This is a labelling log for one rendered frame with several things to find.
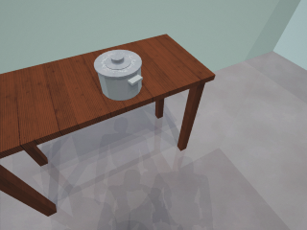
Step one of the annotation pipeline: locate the table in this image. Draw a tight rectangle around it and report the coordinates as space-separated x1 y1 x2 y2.
0 34 216 217

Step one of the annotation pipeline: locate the knob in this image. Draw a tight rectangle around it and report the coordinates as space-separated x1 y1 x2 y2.
110 53 125 63

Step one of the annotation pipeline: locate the pot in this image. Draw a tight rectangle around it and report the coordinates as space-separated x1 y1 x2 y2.
98 68 143 101

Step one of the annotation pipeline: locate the lid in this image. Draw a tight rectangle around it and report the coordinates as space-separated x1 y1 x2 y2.
94 50 142 79

